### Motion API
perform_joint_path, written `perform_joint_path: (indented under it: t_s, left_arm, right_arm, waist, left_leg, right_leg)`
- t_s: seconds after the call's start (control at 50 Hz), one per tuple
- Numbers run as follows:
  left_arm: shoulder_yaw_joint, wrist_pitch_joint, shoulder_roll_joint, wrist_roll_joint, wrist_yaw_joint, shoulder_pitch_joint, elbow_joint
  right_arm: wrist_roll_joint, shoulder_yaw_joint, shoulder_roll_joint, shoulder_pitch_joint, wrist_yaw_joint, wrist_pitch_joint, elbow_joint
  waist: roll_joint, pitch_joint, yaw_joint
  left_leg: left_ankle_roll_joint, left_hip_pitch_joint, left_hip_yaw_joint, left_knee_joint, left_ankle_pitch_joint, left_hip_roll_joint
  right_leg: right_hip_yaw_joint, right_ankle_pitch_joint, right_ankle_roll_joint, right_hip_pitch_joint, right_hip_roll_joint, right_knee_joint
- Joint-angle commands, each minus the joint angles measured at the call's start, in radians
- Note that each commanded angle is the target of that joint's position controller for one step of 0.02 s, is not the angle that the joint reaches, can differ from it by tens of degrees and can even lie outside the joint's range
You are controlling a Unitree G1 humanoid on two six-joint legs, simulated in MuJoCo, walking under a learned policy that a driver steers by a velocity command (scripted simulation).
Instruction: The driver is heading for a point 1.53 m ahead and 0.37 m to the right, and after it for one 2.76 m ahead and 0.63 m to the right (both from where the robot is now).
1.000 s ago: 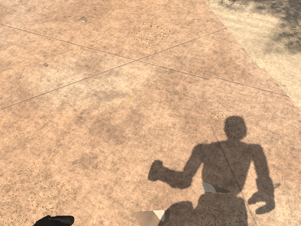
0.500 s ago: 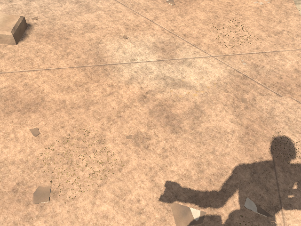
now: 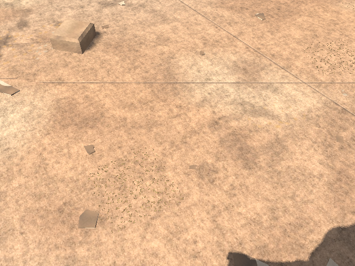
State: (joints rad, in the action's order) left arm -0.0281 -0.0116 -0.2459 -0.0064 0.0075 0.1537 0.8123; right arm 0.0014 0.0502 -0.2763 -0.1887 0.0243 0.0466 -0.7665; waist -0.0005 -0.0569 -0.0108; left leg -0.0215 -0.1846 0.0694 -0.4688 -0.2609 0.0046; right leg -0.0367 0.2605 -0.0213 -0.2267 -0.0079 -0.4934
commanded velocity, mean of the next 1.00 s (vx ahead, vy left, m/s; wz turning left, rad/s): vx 0.33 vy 0.00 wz -0.01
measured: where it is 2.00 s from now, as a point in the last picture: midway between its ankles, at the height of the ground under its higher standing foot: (222, 174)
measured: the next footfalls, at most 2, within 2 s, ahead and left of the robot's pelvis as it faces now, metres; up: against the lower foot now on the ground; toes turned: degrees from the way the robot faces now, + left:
right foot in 0.38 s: +0.09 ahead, -0.12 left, +0.00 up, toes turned -1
left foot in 0.88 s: +0.46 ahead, +0.09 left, +0.00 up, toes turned +0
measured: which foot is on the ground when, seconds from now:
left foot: down 0.00-0.38, up 0.40-0.86, down 0.88-1.00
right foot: down 0.00-0.14, up 0.16-0.36, down 0.38-0.88, up 0.90-1.00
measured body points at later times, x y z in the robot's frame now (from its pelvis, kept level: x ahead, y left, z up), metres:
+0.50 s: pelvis +0.08 -0.04 +0.00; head +0.08 -0.06 +0.45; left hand +0.12 +0.25 -0.11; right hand +0.16 -0.31 -0.13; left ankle +0.02 +0.12 -0.67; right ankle +0.05 -0.12 -0.74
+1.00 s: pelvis +0.34 +0.00 -0.01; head +0.38 +0.00 +0.44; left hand +0.35 +0.27 -0.14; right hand +0.51 -0.26 -0.10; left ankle +0.42 +0.08 -0.74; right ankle +0.19 -0.13 -0.64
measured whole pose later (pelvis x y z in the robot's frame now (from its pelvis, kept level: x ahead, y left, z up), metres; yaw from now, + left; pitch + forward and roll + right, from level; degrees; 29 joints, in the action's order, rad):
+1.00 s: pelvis +0.34 +0.00 -0.01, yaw -4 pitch +0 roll +1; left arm -0.03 -0.07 -0.28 0.03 0.00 0.38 0.94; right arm 0.00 0.04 -0.26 -0.10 -0.03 -0.09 -0.74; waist -0.02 -0.06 -0.04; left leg 0.05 -0.36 -0.09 -0.48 -0.14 0.02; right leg -0.07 0.41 0.05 -0.28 -0.02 -1.14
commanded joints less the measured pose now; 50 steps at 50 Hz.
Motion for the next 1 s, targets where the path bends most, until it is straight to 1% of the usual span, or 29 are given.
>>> perform_joint_path:
  t_s: [0.02, 0.04, 0.1, 0.14, 0.18, 0.2, 0.22, 0.26, 0.32, 0.36, 0.38, 0.4, 0.42, 0.44, 0.46, 0.5, 0.56, 0.62, 0.68, 0.78, 0.84, 0.86, 0.88, 0.9, 0.92, 0.94, 0.96, 0.98, 1.0]
  left_arm:
    - [-0.024, -0.027, -0.135, -0.019, -0.001, -0.001, -0.037]
    - [-0.027, -0.024, -0.138, -0.014, 0.001, -0.025, -0.032]
    - [-0.027, -0.006, -0.134, -0.004, 0.015, -0.010, -0.007]
    - [-0.026, -0.001, -0.121, 0.003, 0.018, 0.004, 0.017]
    - [-0.028, -0.011, -0.119, 0.018, 0.018, -0.039, 0.003]
    - [-0.029, -0.024, -0.121, 0.027, 0.015, -0.069, -0.012]
    - [-0.033, -0.038, -0.128, 0.035, 0.009, -0.084, -0.022]
    - [-0.038, -0.064, -0.139, 0.044, -0.009, -0.077, -0.024]
    - [-0.034, -0.085, -0.122, 0.034, -0.032, -0.012, 0.018]
    - [-0.046, -0.083, -0.129, 0.027, -0.034, 0.144, 0.096]
    - [-0.054, -0.079, -0.145, 0.030, -0.030, 0.227, 0.124]
    - [-0.067, -0.080, -0.216, 0.026, -0.019, 0.333, 0.132]
    - [-0.080, -0.089, -0.310, 0.012, -0.033, 0.359, 0.129]
    - [-0.062, -0.100, -0.255, 0.010, -0.035, 0.264, 0.106]
    - [-0.047, -0.106, -0.202, 0.014, -0.032, 0.202, 0.085]
    - [-0.035, -0.106, -0.179, 0.008, -0.032, 0.156, 0.069]
    - [-0.021, -0.097, -0.153, 0.007, -0.026, 0.211, 0.086]
    - [-0.020, -0.085, -0.167, 0.007, -0.012, 0.240, 0.099]
    - [-0.018, -0.076, -0.177, 0.009, 0.001, 0.269, 0.109]
    - [-0.025, -0.062, -0.184, 0.021, 0.005, 0.324, 0.139]
    - [-0.040, -0.050, -0.214, 0.019, 0.009, 0.305, 0.132]
    - [-0.042, -0.041, -0.221, 0.014, 0.009, 0.290, 0.128]
    - [-0.036, -0.037, -0.211, 0.006, 0.009, 0.267, 0.113]
    - [-0.009, -0.047, -0.116, -0.007, 0.002, 0.337, 0.081]
    - [0.014, -0.064, -0.040, 0.010, -0.004, 0.425, 0.103]
    - [-0.026, -0.077, -0.181, 0.049, -0.008, 0.299, 0.081]
    - [-0.037, -0.082, -0.203, 0.067, -0.006, 0.215, 0.048]
    - [-0.037, -0.082, -0.181, 0.057, 0.001, 0.179, 0.041]
    - [-0.042, -0.072, -0.158, 0.045, 0.006, 0.192, 0.049]
  right_arm:
    - [0.013, 0.024, -0.114, 0.033, -0.010, -0.020, 0.064]
    - [0.020, 0.019, -0.099, 0.022, -0.012, -0.026, 0.048]
    - [0.015, 0.015, -0.109, 0.006, -0.010, -0.047, 0.023]
    - [0.008, 0.017, -0.114, -0.033, -0.003, -0.046, 0.000]
    - [-0.001, 0.033, -0.172, -0.081, 0.001, -0.042, -0.006]
    - [-0.003, 0.037, -0.186, -0.101, 0.004, -0.048, -0.009]
    - [-0.004, 0.038, -0.186, -0.112, 0.007, -0.058, -0.014]
    - [-0.011, 0.036, -0.167, -0.105, 0.008, -0.076, -0.011]
    - [-0.032, 0.039, -0.171, -0.031, 0.001, -0.079, 0.010]
    - [-0.025, 0.033, -0.146, -0.017, -0.005, -0.073, 0.013]
    - [-0.015, 0.020, -0.102, -0.017, -0.008, -0.076, 0.015]
    - [0.002, -0.005, -0.022, -0.003, -0.013, -0.083, 0.036]
    - [-0.025, 0.006, -0.046, -0.010, -0.005, -0.103, 0.087]
    - [-0.050, 0.022, -0.113, -0.026, -0.003, -0.118, 0.074]
    - [-0.052, 0.028, -0.137, -0.021, -0.009, -0.128, 0.065]
    - [-0.026, 0.032, -0.123, -0.010, -0.016, -0.136, 0.047]
    - [-0.013, 0.029, -0.085, 0.016, -0.035, -0.131, 0.050]
    - [-0.013, 0.017, -0.053, 0.101, -0.038, -0.126, 0.087]
    - [-0.020, 0.002, -0.027, 0.210, -0.050, -0.135, 0.124]
    - [-0.029, -0.004, -0.040, 0.317, -0.076, -0.148, 0.170]
    - [-0.022, 0.018, -0.097, 0.240, -0.077, -0.151, 0.160]
    - [-0.023, 0.038, -0.134, 0.116, -0.068, -0.149, 0.130]
    - [-0.021, 0.057, -0.175, -0.067, -0.053, -0.146, 0.083]
    - [0.009, 0.078, -0.261, -0.220, -0.042, -0.141, 0.052]
    - [0.005, 0.064, -0.223, -0.241, -0.050, -0.138, 0.033]
    - [-0.002, 0.042, -0.138, -0.188, -0.045, -0.138, 0.035]
    - [-0.010, 0.034, -0.118, -0.099, -0.041, -0.140, 0.038]
    - [-0.007, 0.029, -0.097, -0.041, -0.043, -0.147, 0.033]
    - [0.003, 0.024, -0.072, -0.004, -0.047, -0.156, 0.029]
  waist:
    - [0.099, 0.120, -0.012]
    - [0.080, 0.104, -0.001]
    - [0.084, 0.047, -0.005]
    - [0.105, 0.050, 0.011]
    - [0.179, -0.029, 0.050]
    - [0.205, -0.077, 0.065]
    - [0.214, -0.106, 0.068]
    - [0.191, -0.098, 0.059]
    - [0.130, -0.025, 0.008]
    - [0.101, 0.035, -0.062]
    - [0.055, 0.051, -0.095]
    - [-0.161, 0.081, -0.128]
    - [-0.322, 0.083, -0.108]
    - [-0.196, 0.001, -0.068]
    - [-0.148, -0.062, -0.048]
    - [-0.092, -0.060, -0.029]
    - [-0.094, -0.017, -0.038]
    - [-0.063, -0.026, -0.050]
    - [-0.071, -0.054, -0.080]
    - [-0.069, -0.092, -0.079]
    - [-0.104, 0.001, -0.002]
    - [-0.114, 0.088, 0.070]
    - [-0.110, 0.204, 0.160]
    - [0.056, 0.385, 0.155]
    - [0.227, 0.521, 0.115]
    - [0.139, 0.349, 0.137]
    - [0.108, 0.183, 0.107]
    - [0.052, 0.107, 0.073]
    - [0.062, 0.069, 0.036]
  left_leg:
    - [0.104, 0.046, 0.112, 0.082, 0.209, -0.113]
    - [0.086, 0.027, 0.103, 0.093, 0.149, -0.098]
    - [0.060, -0.017, 0.090, 0.097, 0.148, -0.076]
    - [0.081, -0.013, 0.107, 0.134, -0.130, -0.070]
    - [0.164, -0.022, 0.279, 0.245, -0.495, -0.173]
    - [0.211, -0.046, 0.380, 0.298, -0.553, -0.237]
    - [0.242, -0.038, 0.441, 0.325, -0.531, -0.282]
    - [0.258, 0.052, 0.447, 0.322, -0.418, -0.313]
    - [0.206, -0.004, 0.260, 0.281, -0.210, -0.223]
    - [0.171, -0.152, 0.155, 0.181, -0.159, -0.152]
    - [0.140, -0.224, 0.105, 0.066, -0.141, -0.110]
    - [0.062, -0.345, -0.013, -0.281, -0.174, -0.009]
    - [0.039, -0.530, -0.008, -0.524, -0.337, 0.076]
    - [0.057, -0.607, 0.063, -0.652, -0.290, -0.005]
    - [0.077, -0.645, 0.057, -0.669, -0.176, -0.051]
    - [0.081, -0.623, 0.025, -0.615, -0.018, -0.104]
    - [0.050, -0.572, -0.029, -0.536, 0.114, -0.111]
    - [0.011, -0.571, -0.061, -0.384, 0.197, -0.101]
    - [0.001, -0.485, -0.100, -0.189, 0.319, -0.072]
    - [0.043, -0.465, -0.093, -0.045, 0.324, -0.045]
    - [0.098, -0.311, -0.112, -0.033, 0.223, 0.009]
    - [0.126, -0.147, -0.129, -0.023, 0.210, 0.036]
    - [0.164, 0.139, -0.089, -0.030, 0.249, -0.007]
    - [0.267, 0.572, 0.241, -0.069, 0.168, -0.265]
    - [0.350, 0.700, 0.631, 0.083, -0.047, -0.433]
    - [0.288, 0.546, 0.558, 0.158, -0.141, -0.389]
    - [0.250, 0.367, 0.397, 0.204, -0.096, -0.359]
    - [0.232, 0.224, 0.292, 0.246, -0.002, -0.320]
    - [0.212, 0.127, 0.191, 0.283, 0.072, -0.279]
  right_leg:
    - [-0.010, -0.077, -0.014, 0.053, -0.029, 0.058]
    - [-0.005, -0.098, -0.020, 0.054, -0.026, 0.052]
    - [-0.013, -0.139, -0.011, 0.049, -0.032, 0.054]
    - [0.042, 0.032, -0.009, 0.017, 0.013, -0.001]
    - [0.093, 0.180, 0.001, -0.151, 0.048, -0.151]
    - [0.071, 0.199, 0.018, -0.207, 0.028, -0.221]
    - [0.034, 0.231, 0.038, -0.271, -0.004, -0.291]
    - [-0.002, 0.282, 0.075, -0.364, -0.054, -0.326]
    - [0.061, 0.104, 0.085, -0.133, -0.030, -0.113]
    - [0.123, -0.080, 0.055, 0.167, 0.039, -0.013]
    - [0.072, -0.044, 0.060, 0.273, 0.013, 0.017]
    - [-0.232, 0.098, 0.124, 0.367, -0.194, 0.164]
    - [-0.671, 0.338, 0.279, 0.385, -0.377, 0.333]
    - [-0.691, 0.475, 0.305, 0.315, -0.401, 0.362]
    - [-0.574, 0.440, 0.270, 0.281, -0.358, 0.358]
    - [-0.384, 0.190, 0.212, 0.263, -0.274, 0.357]
    - [-0.202, -0.155, 0.192, 0.270, -0.204, 0.358]
    - [-0.113, -0.336, 0.198, 0.254, -0.183, 0.369]
    - [-0.052, -0.333, 0.186, 0.197, -0.161, 0.400]
    - [-0.041, -0.415, 0.197, 0.296, -0.224, 0.366]
    - [-0.041, -0.822, 0.172, 0.375, -0.245, 0.208]
    - [-0.033, -0.974, 0.158, 0.363, -0.225, 0.060]
    - [-0.022, -0.919, 0.131, 0.224, -0.186, -0.150]
    - [0.009, -0.501, 0.088, -0.140, -0.070, -0.514]
    - [-0.085, 0.314, 0.065, -0.353, 0.064, -0.750]
    - [-0.133, 0.287, 0.074, -0.433, 0.005, -0.826]
    - [-0.093, 0.183, 0.079, -0.455, -0.043, -0.801]
    - [-0.076, 0.106, 0.074, -0.423, -0.082, -0.758]
    - [-0.080, 0.049, 0.068, -0.370, -0.111, -0.719]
